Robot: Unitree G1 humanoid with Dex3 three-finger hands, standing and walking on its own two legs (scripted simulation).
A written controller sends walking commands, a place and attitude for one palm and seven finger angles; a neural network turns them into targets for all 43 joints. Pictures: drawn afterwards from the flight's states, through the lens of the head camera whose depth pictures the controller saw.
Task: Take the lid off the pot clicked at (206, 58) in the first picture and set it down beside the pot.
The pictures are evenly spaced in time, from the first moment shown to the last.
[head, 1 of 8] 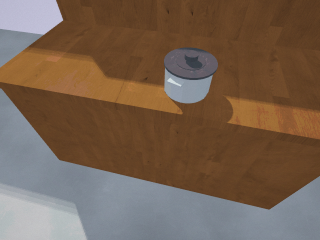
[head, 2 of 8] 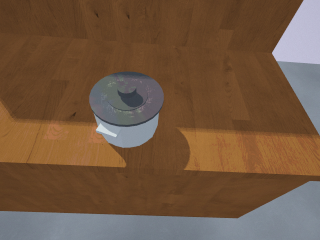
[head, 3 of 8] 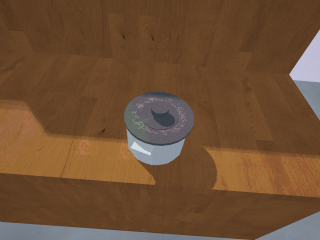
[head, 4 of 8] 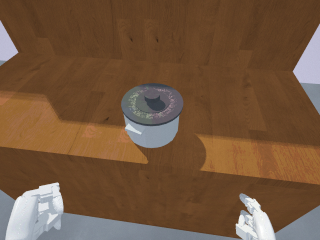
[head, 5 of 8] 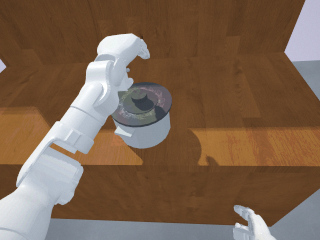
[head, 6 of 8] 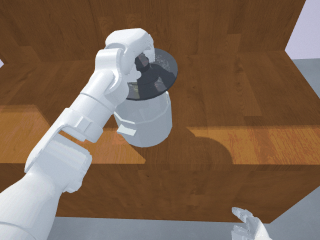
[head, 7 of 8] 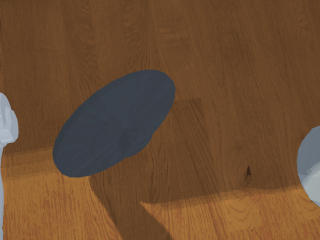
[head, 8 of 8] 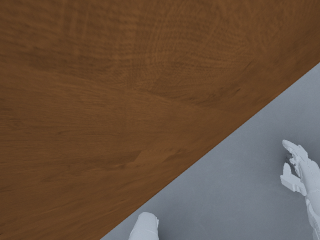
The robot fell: yes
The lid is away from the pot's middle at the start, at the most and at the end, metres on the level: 0.00 0.69 0.69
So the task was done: no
